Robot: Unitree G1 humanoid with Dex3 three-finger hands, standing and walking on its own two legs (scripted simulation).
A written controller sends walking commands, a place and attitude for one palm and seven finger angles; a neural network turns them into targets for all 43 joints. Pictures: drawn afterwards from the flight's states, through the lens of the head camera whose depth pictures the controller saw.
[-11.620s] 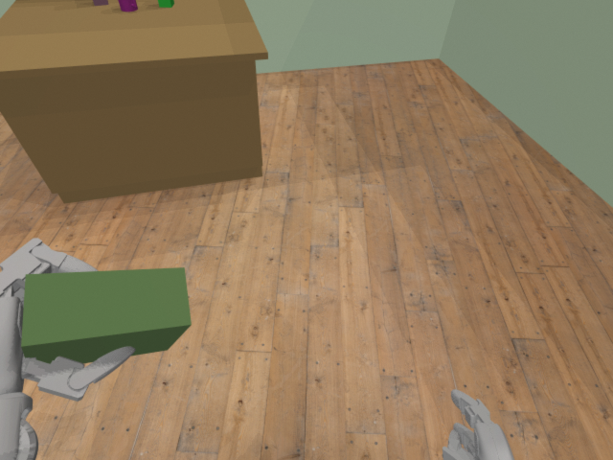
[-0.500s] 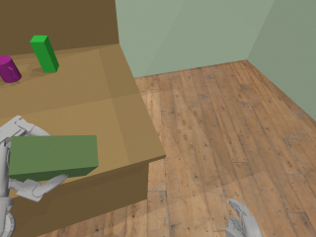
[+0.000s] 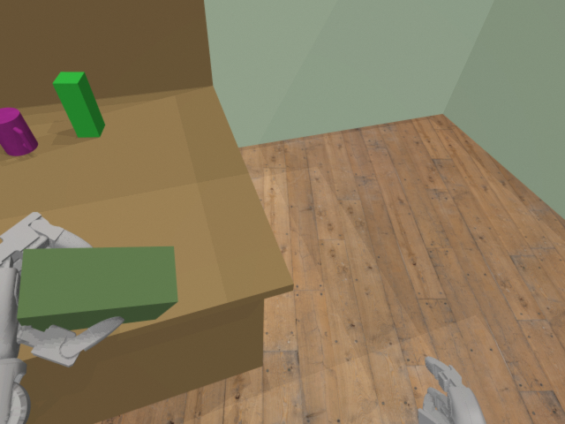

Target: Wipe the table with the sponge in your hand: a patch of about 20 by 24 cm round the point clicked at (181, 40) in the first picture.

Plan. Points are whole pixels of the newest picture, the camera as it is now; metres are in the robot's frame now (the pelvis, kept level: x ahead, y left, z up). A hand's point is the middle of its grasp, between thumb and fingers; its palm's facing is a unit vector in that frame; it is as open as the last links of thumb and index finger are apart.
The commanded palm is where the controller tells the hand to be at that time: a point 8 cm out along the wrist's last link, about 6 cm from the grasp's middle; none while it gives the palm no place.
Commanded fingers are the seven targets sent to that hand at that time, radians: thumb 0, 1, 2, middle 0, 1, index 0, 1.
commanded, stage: shuffle to correct the standing spot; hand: left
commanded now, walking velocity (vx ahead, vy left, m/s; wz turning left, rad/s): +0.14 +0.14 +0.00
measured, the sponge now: (124, 288) +0.23 +0.20 +0.13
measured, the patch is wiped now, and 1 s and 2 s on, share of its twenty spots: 0.00 0.00 0.00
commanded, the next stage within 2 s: come to a stop and stand still in 0.70 s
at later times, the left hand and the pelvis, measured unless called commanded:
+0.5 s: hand (71, 253) +0.25 +0.25 +0.17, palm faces +0.33 -0.84 -0.43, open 10.2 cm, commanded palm +0.19 +0.30 +0.18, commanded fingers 0.00 0.10 1.30 -1.20 -1.60 -1.20 -1.60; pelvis +0.03 +0.02 -0.01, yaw +0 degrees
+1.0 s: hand (11, 220) +0.29 +0.34 +0.16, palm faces +0.38 -0.84 -0.40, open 10.2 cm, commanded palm +0.23 +0.37 +0.18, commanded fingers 0.00 0.10 1.30 -1.20 -1.60 -1.20 -1.60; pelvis +0.06 +0.10 +0.00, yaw -2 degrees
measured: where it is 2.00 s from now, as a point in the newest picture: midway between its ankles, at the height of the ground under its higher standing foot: outside the picture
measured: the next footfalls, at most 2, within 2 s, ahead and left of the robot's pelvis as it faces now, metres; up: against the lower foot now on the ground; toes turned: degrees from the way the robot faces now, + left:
left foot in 0.60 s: +0.13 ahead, +0.19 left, +0.00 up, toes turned -1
right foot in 1.12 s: +0.11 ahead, +0.00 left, +0.00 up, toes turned -2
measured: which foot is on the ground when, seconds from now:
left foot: down 0.00-0.42, up 0.44-0.58, down 0.60-1.00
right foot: down 0.00-0.90, up 0.92-1.00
